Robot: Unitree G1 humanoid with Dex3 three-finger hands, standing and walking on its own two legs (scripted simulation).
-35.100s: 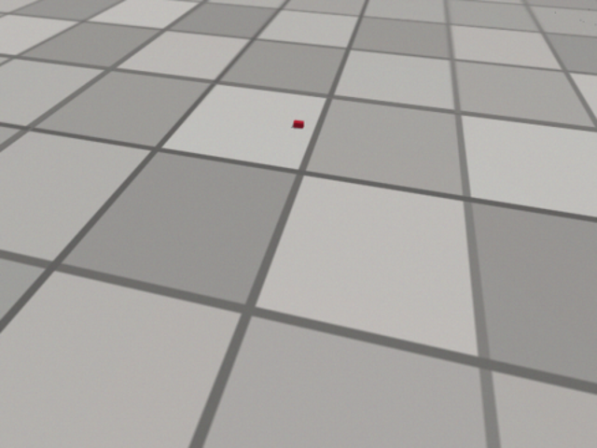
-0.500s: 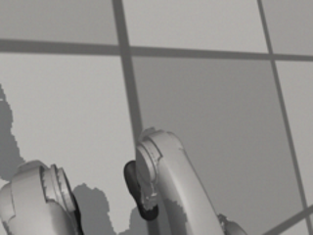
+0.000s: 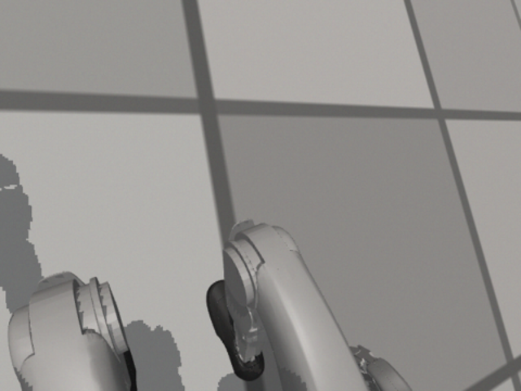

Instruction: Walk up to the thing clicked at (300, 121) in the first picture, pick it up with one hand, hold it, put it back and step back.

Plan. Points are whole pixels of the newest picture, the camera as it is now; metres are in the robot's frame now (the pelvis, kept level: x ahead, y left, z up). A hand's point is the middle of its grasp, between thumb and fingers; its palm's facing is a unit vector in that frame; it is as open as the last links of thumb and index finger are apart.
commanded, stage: approach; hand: left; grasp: from above
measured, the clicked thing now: out of the picture +0.51 +0.33 -0.31
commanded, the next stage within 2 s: close in in 0.28 s
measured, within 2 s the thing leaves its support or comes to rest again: neither
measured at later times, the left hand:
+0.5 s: hand out of the picture +0.51 +0.34 -0.16, palm faces -0.34 +0.00 -0.94, open 14.2 cm
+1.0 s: hand out of the picture +0.48 +0.31 -0.22, palm faces -0.45 -0.06 -0.89, open 14.3 cm
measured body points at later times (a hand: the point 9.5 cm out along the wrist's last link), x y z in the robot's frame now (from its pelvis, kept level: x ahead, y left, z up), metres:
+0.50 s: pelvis +0.01 +0.00 +0.00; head +0.26 +0.12 +0.35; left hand +0.53 +0.34 -0.10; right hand +0.08 -0.28 -0.06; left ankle +0.08 +0.12 -0.29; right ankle +0.12 -0.11 -0.29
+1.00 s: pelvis +0.00 +0.00 -0.01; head +0.27 +0.13 +0.32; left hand +0.50 +0.31 -0.17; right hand +0.04 -0.27 -0.06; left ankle +0.08 +0.12 -0.29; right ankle +0.12 -0.11 -0.29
